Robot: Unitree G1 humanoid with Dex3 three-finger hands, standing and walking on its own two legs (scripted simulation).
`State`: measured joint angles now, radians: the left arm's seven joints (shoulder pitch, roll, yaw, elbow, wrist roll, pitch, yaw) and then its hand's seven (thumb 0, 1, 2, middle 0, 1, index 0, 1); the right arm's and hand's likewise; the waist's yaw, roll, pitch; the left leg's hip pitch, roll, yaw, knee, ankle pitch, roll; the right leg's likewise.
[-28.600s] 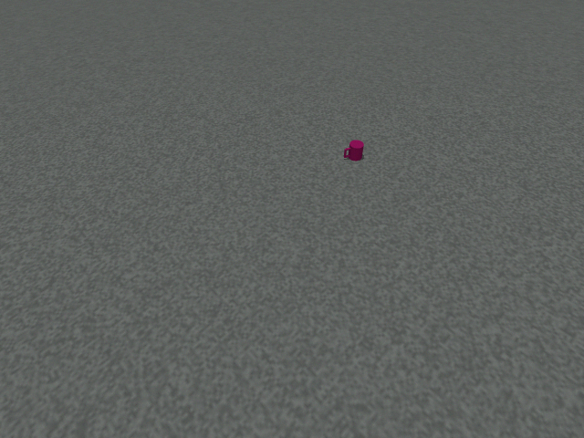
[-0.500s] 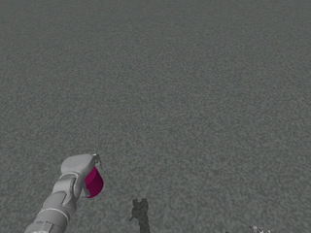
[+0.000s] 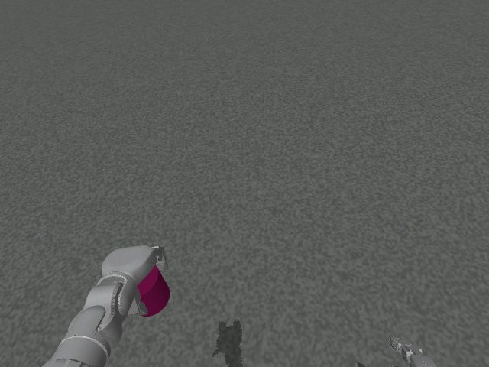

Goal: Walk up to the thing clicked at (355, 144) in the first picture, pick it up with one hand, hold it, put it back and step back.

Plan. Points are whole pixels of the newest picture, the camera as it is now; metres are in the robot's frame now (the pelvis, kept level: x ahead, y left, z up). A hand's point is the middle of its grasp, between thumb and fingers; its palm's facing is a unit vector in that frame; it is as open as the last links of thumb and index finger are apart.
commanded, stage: hold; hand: left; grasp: from above
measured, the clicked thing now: (137, 293) +0.30 +0.24 -0.08
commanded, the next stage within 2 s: crouch in 1.00 s
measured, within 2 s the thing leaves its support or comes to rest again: neither
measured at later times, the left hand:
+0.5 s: hand (136, 285) +0.29 +0.22 -0.03, palm faces -0.45 -0.06 -0.89, open 10.0 cm
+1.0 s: hand (136, 283) +0.29 +0.22 -0.03, palm faces -0.45 -0.06 -0.89, open 10.0 cm
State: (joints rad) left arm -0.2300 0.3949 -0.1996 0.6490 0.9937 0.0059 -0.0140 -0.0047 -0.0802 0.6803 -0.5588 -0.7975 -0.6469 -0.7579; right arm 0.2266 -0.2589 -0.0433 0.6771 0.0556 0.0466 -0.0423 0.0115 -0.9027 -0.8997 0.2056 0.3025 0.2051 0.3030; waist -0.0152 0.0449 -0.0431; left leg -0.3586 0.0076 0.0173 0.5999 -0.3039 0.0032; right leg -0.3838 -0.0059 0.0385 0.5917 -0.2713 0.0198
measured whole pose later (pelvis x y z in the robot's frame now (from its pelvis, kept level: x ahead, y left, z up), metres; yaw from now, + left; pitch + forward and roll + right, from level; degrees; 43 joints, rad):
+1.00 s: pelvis +0.00 +0.00 +0.01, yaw +0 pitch +1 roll +0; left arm -0.23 0.40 -0.21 0.63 0.99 0.00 -0.04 0.00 -0.08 0.68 -0.56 -0.80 -0.64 -0.76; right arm 0.19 -0.25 -0.03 0.68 0.07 0.06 -0.06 0.01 -0.91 -0.90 0.21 0.30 0.21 0.30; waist 0.00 0.05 -0.02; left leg -0.25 0.00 0.02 0.49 -0.26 0.00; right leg -0.29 -0.01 0.04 0.50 -0.23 0.02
